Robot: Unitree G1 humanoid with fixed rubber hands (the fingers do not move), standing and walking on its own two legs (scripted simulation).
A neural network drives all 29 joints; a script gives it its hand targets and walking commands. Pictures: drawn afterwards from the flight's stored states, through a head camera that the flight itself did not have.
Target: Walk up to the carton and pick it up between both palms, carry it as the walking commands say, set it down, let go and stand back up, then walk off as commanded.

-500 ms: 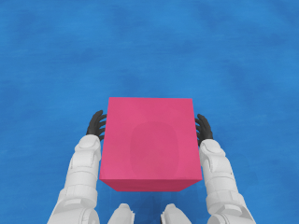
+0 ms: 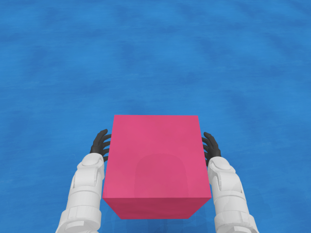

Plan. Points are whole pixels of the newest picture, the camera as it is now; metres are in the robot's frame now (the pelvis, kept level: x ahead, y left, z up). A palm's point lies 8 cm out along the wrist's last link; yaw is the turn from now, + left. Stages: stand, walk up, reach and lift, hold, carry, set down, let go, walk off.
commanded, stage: reach and lift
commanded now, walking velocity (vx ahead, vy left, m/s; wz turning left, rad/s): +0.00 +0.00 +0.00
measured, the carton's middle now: (155, 172) +0.30 +0.00 -0.08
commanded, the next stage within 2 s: hold in 1.66 s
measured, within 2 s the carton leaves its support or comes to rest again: neither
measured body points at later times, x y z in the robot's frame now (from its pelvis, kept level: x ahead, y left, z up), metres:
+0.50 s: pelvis +0.01 +0.00 +0.02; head -0.01 +0.01 +0.47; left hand +0.32 +0.15 +0.03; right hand +0.30 -0.17 +0.04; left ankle +0.02 +0.12 -0.73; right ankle +0.01 -0.13 -0.73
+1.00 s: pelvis +0.01 +0.00 +0.02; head -0.03 +0.00 +0.47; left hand +0.31 +0.15 +0.05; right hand +0.30 -0.16 +0.05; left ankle +0.02 +0.12 -0.73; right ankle +0.01 -0.13 -0.73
